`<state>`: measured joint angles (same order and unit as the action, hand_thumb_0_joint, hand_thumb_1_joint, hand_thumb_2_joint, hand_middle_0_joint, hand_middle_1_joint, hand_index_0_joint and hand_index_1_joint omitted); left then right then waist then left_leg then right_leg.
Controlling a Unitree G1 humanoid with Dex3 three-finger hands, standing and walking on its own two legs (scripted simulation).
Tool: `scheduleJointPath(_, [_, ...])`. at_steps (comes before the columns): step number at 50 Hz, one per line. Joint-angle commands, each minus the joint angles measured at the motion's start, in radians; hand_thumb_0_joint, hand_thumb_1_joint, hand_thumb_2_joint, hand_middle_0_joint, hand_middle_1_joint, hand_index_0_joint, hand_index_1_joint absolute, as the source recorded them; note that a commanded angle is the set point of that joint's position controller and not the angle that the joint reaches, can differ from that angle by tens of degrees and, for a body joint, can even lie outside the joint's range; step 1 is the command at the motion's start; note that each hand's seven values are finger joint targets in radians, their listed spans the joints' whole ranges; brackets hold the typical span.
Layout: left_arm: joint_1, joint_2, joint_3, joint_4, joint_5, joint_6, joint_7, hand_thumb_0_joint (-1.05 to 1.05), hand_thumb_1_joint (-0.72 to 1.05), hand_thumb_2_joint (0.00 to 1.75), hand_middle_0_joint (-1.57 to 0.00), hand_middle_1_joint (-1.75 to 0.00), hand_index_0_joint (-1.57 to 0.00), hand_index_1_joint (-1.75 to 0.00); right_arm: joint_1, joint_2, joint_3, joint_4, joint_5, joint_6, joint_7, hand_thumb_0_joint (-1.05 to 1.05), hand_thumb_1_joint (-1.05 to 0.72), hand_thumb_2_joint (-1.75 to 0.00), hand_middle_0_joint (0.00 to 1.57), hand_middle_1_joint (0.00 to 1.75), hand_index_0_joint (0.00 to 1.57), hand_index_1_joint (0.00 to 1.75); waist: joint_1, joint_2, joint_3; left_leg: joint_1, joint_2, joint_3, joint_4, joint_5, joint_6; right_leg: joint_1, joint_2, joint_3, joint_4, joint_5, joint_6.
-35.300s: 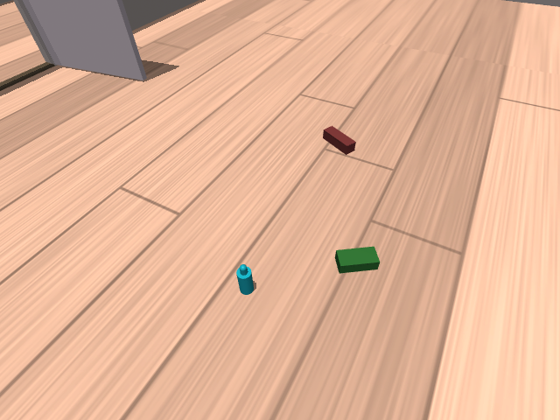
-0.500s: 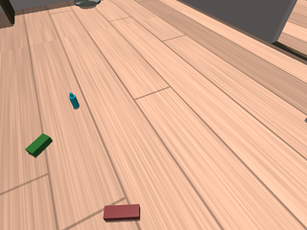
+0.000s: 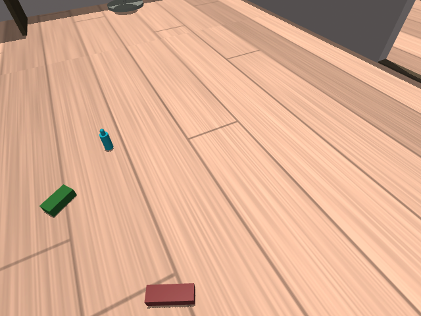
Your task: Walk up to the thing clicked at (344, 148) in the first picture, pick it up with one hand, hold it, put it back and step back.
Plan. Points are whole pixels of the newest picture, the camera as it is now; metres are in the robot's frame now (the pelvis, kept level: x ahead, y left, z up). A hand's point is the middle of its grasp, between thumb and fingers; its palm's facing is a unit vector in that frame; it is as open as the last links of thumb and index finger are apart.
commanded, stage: stand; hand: left
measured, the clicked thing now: (170, 294) +0.37 +0.21 -0.75
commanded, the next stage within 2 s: none
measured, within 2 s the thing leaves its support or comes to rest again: neither
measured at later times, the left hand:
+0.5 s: hand out of the picture +0.09 +0.25 -0.16, palm faces -0.02 -0.94 -0.34, open 7.4 cm
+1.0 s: hand out of the picture +0.09 +0.25 -0.16, palm faces -0.02 -0.94 -0.35, open 7.4 cm
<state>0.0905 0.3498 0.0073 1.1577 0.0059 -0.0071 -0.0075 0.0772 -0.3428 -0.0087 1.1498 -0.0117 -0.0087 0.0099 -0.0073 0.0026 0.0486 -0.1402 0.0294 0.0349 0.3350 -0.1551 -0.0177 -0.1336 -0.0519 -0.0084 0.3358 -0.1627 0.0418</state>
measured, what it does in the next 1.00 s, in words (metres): stands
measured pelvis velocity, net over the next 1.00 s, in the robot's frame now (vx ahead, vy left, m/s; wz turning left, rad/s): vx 0.01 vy -0.01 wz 0.00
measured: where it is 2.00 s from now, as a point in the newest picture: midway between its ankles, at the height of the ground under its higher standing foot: outside the picture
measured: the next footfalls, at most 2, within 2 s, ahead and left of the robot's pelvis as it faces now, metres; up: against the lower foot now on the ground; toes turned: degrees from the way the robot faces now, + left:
none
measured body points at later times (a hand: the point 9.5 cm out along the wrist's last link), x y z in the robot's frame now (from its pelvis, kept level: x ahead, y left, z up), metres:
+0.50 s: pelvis +0.01 +0.00 +0.00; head +0.02 -0.01 +0.45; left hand +0.09 +0.30 -0.13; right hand +0.09 -0.31 -0.13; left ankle +0.02 +0.13 -0.75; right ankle +0.01 -0.15 -0.75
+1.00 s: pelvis +0.01 -0.01 +0.00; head +0.02 -0.01 +0.45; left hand +0.09 +0.30 -0.13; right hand +0.09 -0.31 -0.13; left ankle +0.02 +0.13 -0.75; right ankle +0.01 -0.15 -0.75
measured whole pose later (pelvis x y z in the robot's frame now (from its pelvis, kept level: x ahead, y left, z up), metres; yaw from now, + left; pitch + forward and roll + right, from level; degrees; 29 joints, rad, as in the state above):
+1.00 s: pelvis +0.01 -0.01 +0.00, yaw +0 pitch -2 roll +0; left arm 0.11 0.35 0.00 1.13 0.01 -0.01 0.00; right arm 0.09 -0.35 -0.01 1.14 -0.01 0.00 0.01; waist -0.01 0.00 0.05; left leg -0.11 0.04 0.03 0.32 -0.17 -0.03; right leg -0.10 -0.04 -0.01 0.32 -0.18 0.03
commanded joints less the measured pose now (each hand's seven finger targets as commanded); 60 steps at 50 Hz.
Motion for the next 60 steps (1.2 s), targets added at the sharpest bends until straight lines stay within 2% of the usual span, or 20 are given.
scheduleJointPath(1, [-0.041, 0.214, 0.033, -0.067, 0.004, -0.023, 0.009, 0.0, 0.9, 0.9, -0.2, -0.3, -0.2, -0.3, -0.037, -0.218, -0.037, -0.053, 0.001, -0.018, -0.008, 0.0, -0.9, -0.9, 0.2, 0.3, 0.2, 0.3, -0.002, -0.004, -0.077, 0.029, 0.107, -0.097, -0.074, 0.031, 0.025, -0.008, -0.086, 0.077, -0.067, 0.044, -0.045])
scheduleJointPath(10, [-0.039, 0.211, 0.03, -0.077, 0.002, -0.023, 0.01, 0.0, 0.9, 0.9, -0.2, -0.3, -0.2, -0.3, -0.042, -0.22, -0.037, -0.058, 0.002, -0.017, -0.008, 0.0, -0.9, -0.9, 0.2, 0.3, 0.2, 0.3, -0.001, 0.001, -0.071, 0.024, 0.107, -0.096, -0.066, 0.037, 0.023, -0.006, -0.083, 0.072, -0.067, 0.026, -0.046])
scheduleJointPath(15, [-0.029, 0.217, 0.032, -0.084, 0.004, -0.024, 0.01, 0.0, 0.9, 0.9, -0.2, -0.3, -0.2, -0.3, -0.042, -0.227, -0.036, -0.061, 0.001, -0.02, -0.009, 0.0, -0.9, -0.9, 0.2, 0.3, 0.2, 0.3, 0.003, 0.011, -0.097, 0.035, 0.108, -0.092, -0.059, 0.081, 0.024, 0.02, -0.092, 0.076, -0.059, 0.095, -0.048])
scheduleJointPath(18, [-0.034, 0.221, 0.032, -0.085, 0.003, -0.024, 0.011, 0.0, 0.9, 0.9, -0.2, -0.3, -0.2, -0.3, -0.039, -0.22, -0.034, -0.059, 0.001, -0.02, -0.01, 0.0, -0.9, -0.9, 0.2, 0.3, 0.2, 0.3, 0.001, -0.007, -0.093, 0.042, 0.111, -0.095, -0.061, 0.102, 0.02, 0.018, -0.088, 0.069, -0.056, 0.091, -0.047])
scheduleJointPath(19, [-0.03, 0.217, 0.033, -0.086, 0.005, -0.023, 0.011, 0.0, 0.9, 0.9, -0.2, -0.3, -0.2, -0.3, -0.04, -0.229, -0.037, -0.062, 0.0, -0.021, -0.011, 0.0, -0.9, -0.9, 0.2, 0.3, 0.2, 0.3, 0.004, -0.002, -0.109, 0.051, 0.114, -0.089, -0.051, 0.121, 0.026, 0.027, -0.094, 0.071, -0.055, 0.128, -0.049])
scheduleJointPath(24, [-0.03, 0.215, 0.031, -0.083, 0.002, -0.021, 0.012, 0.0, 0.9, 0.9, -0.2, -0.3, -0.2, -0.3, -0.041, -0.223, -0.034, -0.06, 0.003, -0.018, -0.011, 0.0, -0.9, -0.9, 0.2, 0.3, 0.2, 0.3, 0.005, -0.004, -0.083, 0.043, 0.111, -0.093, -0.061, 0.102, 0.021, 0.02, -0.088, 0.066, -0.057, 0.097, -0.048])
scheduleJointPath(25, [-0.034, 0.218, 0.032, -0.086, 0.003, -0.022, 0.013, 0.0, 0.9, 0.9, -0.2, -0.3, -0.2, -0.3, -0.039, -0.223, -0.036, -0.061, 0.002, -0.018, -0.011, 0.0, -0.9, -0.9, 0.2, 0.3, 0.2, 0.3, 0.002, -0.007, -0.099, 0.055, 0.115, -0.092, -0.057, 0.129, 0.022, 0.027, -0.09, 0.065, -0.051, 0.112, -0.05])
scheduleJointPath(27, [-0.025, 0.215, 0.031, -0.084, 0.003, -0.022, 0.011, 0.0, 0.9, 0.9, -0.2, -0.3, -0.2, -0.3, -0.028, -0.22, -0.032, -0.059, 0.003, -0.018, -0.011, 0.0, -0.9, -0.9, 0.2, 0.3, 0.2, 0.3, 0.003, -0.003, -0.078, 0.034, 0.107, -0.089, -0.064, 0.099, 0.02, 0.025, -0.088, 0.064, -0.062, 0.106, -0.046])
scheduleJointPath(31, [-0.029, 0.218, 0.033, -0.086, 0.002, -0.022, 0.013, 0.0, 0.9, 0.9, -0.2, -0.3, -0.2, -0.3, -0.027, -0.219, -0.034, -0.062, 0.001, -0.018, -0.012, 0.0, -0.9, -0.9, 0.2, 0.3, 0.2, 0.3, 0.002, -0.008, -0.083, 0.053, 0.111, -0.087, -0.059, 0.13, 0.019, 0.019, -0.088, 0.065, -0.057, 0.125, -0.05])
scheduleJointPath(34, [-0.027, 0.214, 0.031, -0.09, 0.004, -0.022, 0.013, 0.0, 0.9, 0.9, -0.2, -0.3, -0.2, -0.3, -0.031, -0.219, -0.034, -0.065, 0.003, -0.017, -0.011, 0.0, -0.9, -0.9, 0.2, 0.3, 0.2, 0.3, 0.002, -0.002, -0.075, 0.042, 0.11, -0.087, -0.06, 0.095, 0.022, 0.021, -0.088, 0.066, -0.066, 0.103, -0.05])
scheduleJointPath(45, [-0.026, 0.219, 0.033, -0.092, 0.004, -0.022, 0.015, 0.0, 0.9, 0.9, -0.2, -0.3, -0.2, -0.3, -0.027, -0.222, -0.036, -0.069, 0.002, -0.018, -0.013, 0.0, -0.9, -0.9, 0.2, 0.3, 0.2, 0.3, 0.003, -0.005, -0.089, 0.06, 0.117, -0.088, -0.061, 0.137, 0.024, 0.033, -0.089, 0.063, -0.057, 0.134, -0.05])
scheduleJointPath(50, [-0.031, 0.222, 0.035, -0.094, 0.006, -0.022, 0.015, 0.0, 0.9, 0.9, -0.2, -0.3, -0.2, -0.3, -0.023, -0.221, -0.036, -0.069, 0.002, -0.016, -0.013, 0.0, -0.9, -0.9, 0.2, 0.3, 0.2, 0.3, 0.0, -0.003, -0.078, 0.049, 0.112, -0.087, -0.064, 0.1, 0.025, 0.032, -0.089, 0.066, -0.066, 0.109, -0.051])
scheduleJointPath(53, [-0.019, 0.218, 0.033, -0.091, 0.005, -0.02, 0.013, 0.0, 0.9, 0.9, -0.2, -0.3, -0.2, -0.3, -0.029, -0.223, -0.037, -0.071, 0.002, -0.014, -0.013, 0.0, -0.9, -0.9, 0.2, 0.3, 0.2, 0.3, 0.005, -0.002, -0.06, 0.04, 0.109, -0.087, -0.071, 0.056, 0.022, 0.01, -0.083, 0.066, -0.076, 0.061, -0.049])
scheduleJointPath(57, [-0.018, 0.218, 0.032, -0.094, 0.005, -0.023, 0.014, 0.0, 0.9, 0.9, -0.2, -0.3, -0.2, -0.3, -0.02, -0.224, -0.038, -0.069, 0.001, -0.016, -0.011, 0.0, -0.9, -0.9, 0.2, 0.3, 0.2, 0.3, 0.003, -0.002, -0.063, 0.044, 0.109, -0.088, -0.068, 0.081, 0.023, 0.012, -0.082, 0.064, -0.076, 0.071, -0.051])
scheduleJointPath(60, [-0.021, 0.221, 0.033, -0.095, 0.006, -0.022, 0.013, 0.0, 0.9, 0.9, -0.2, -0.3, -0.2, -0.3, -0.013, -0.223, -0.037, -0.071, 0.0, -0.013, -0.011, 0.0, -0.9, -0.9, 0.2, 0.3, 0.2, 0.3, -0.003, 0.001, -0.055, 0.028, 0.104, -0.086, -0.068, 0.031, 0.026, 0.011, -0.086, 0.071, -0.084, 0.048, -0.051])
